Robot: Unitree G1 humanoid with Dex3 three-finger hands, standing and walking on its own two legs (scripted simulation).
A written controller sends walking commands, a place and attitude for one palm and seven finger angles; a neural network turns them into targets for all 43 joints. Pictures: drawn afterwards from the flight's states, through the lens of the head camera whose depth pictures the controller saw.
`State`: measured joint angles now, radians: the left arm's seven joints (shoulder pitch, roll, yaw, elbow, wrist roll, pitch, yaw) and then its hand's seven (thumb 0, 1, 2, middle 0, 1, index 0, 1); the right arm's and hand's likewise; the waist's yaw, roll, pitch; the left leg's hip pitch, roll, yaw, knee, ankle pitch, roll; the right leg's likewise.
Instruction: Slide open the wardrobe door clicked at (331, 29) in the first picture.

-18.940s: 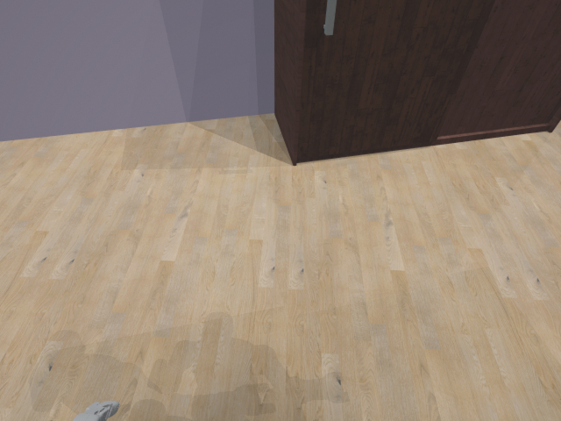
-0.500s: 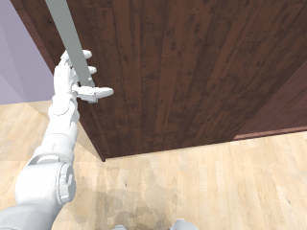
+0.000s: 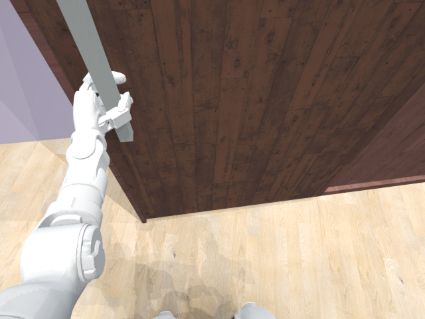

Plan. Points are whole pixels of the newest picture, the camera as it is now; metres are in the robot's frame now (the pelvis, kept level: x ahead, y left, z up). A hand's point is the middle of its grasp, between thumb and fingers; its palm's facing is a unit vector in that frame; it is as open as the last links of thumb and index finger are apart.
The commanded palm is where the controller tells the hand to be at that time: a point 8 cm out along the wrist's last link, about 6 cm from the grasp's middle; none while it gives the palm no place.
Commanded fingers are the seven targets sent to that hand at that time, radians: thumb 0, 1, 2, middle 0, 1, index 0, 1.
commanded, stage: grip the handle and tug to test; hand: left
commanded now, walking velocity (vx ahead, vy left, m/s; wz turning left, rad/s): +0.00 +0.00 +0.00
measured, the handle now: (105, 73) +0.53 +0.18 +0.15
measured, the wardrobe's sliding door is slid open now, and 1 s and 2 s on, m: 0.00 0.00 0.00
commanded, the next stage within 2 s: tug the door sideways, standing still in 0.68 s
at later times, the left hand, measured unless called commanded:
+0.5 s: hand (123, 109) +0.48 +0.15 +0.10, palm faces +0.10 -0.99 +0.00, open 6.0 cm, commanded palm +0.43 +0.20 +0.10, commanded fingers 0.00 0.90 0.90 -0.45 -1.40 -0.45 -1.40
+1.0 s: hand (123, 109) +0.48 +0.15 +0.10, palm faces +0.10 -0.99 +0.00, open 6.0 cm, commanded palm +0.46 +0.18 +0.10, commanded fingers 0.00 0.90 0.90 -0.45 -1.40 -0.45 -1.40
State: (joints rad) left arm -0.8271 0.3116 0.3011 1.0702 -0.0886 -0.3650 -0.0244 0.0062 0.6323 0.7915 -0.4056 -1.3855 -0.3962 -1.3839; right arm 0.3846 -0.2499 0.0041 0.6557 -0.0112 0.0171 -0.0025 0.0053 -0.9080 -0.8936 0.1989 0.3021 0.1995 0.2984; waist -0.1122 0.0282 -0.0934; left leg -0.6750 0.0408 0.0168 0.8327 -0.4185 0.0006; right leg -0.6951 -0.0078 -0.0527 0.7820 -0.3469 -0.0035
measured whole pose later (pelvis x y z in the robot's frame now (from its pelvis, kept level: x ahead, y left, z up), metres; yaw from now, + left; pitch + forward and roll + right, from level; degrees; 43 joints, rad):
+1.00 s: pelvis +0.04 +0.01 +0.01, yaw +1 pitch +15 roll -2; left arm -0.62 0.19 0.19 0.74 -0.11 -0.26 0.02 0.01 0.64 0.80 -0.37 -1.40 -0.37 -1.40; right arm 0.34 -0.23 -0.02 0.66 -0.01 0.01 0.01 0.01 -0.91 -0.89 0.20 0.30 0.20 0.30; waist -0.05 0.05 -0.11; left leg -0.58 0.03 0.00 0.77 -0.45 0.00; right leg -0.59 -0.01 -0.06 0.72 -0.37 0.01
